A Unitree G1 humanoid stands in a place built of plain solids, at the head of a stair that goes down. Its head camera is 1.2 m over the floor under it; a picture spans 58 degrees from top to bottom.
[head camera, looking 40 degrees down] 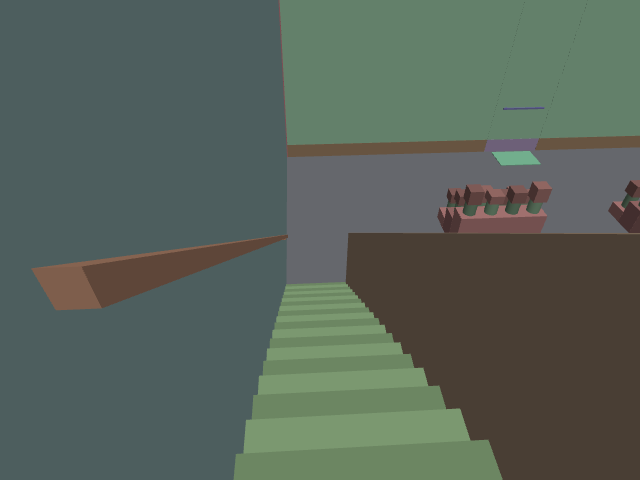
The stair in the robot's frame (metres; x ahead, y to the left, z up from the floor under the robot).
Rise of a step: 0.17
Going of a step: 0.22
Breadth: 0.90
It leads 3 degrees to the left of straight ahead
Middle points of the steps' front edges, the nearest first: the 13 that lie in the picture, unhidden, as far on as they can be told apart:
0.71 -0.16 -0.35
0.92 -0.14 -0.52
1.14 -0.13 -0.70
1.35 -0.12 -0.87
1.57 -0.11 -1.04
1.78 -0.10 -1.22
1.99 -0.08 -1.39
2.21 -0.07 -1.57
2.42 -0.06 -1.74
2.64 -0.05 -1.91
2.85 -0.04 -2.09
3.07 -0.02 -2.26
3.28 -0.01 -2.44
